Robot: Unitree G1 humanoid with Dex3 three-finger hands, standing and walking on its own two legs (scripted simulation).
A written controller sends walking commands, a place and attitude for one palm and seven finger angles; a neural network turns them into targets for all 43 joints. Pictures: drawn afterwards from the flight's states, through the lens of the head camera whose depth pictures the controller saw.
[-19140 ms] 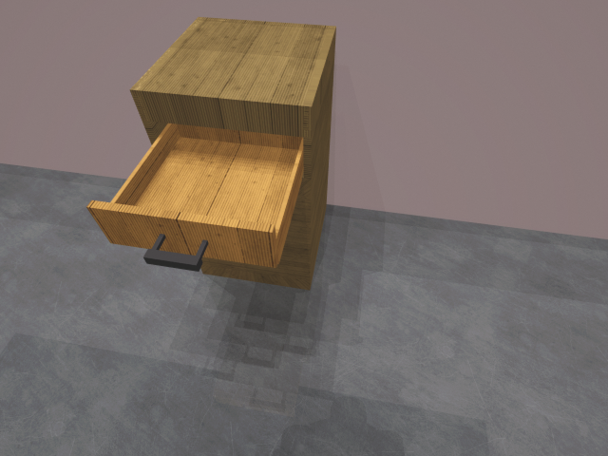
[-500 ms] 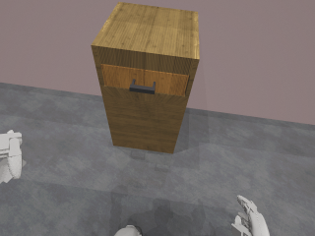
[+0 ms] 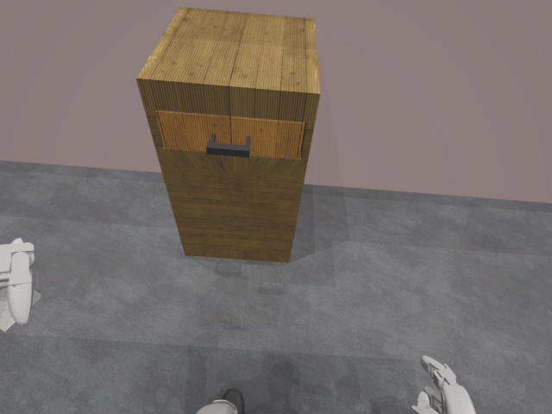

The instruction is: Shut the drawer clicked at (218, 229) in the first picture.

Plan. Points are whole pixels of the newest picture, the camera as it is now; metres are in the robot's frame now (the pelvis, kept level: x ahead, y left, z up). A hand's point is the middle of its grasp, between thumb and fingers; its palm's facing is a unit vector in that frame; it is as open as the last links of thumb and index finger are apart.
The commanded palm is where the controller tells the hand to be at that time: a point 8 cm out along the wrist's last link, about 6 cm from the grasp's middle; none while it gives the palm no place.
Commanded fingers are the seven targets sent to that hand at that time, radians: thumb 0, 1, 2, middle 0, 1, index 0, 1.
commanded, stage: step back with the hand held close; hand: left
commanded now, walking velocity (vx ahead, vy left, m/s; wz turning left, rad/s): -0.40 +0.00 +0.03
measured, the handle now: (229, 144) +0.76 +0.13 -0.11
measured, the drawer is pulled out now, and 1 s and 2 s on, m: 0.00 0.00 0.00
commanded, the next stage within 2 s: stop stepping back and stand still in 0.22 s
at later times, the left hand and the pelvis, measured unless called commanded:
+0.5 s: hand out of the picture +0.16 +0.26 +0.17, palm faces +0.35 -0.83 -0.43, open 3.2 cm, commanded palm +0.10 +0.30 +0.19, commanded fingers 0.00 0.90 0.90 -1.40 -1.60 -1.40 -1.60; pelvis -0.03 +0.02 +0.00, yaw -1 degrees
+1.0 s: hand out of the picture +0.13 +0.26 +0.17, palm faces +0.36 -0.82 -0.45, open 3.3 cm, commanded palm +0.07 +0.30 +0.19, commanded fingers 0.00 0.90 0.90 -1.40 -1.60 -1.40 -1.60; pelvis -0.07 +0.02 +0.01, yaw -1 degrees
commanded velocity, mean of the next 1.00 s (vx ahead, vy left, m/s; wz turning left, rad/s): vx -0.10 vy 0.00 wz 0.01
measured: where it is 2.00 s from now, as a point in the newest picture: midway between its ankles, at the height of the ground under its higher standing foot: outside the picture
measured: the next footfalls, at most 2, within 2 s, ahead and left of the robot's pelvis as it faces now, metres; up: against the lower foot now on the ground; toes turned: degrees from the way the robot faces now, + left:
left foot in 0.46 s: +0.03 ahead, +0.12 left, +0.00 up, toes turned -2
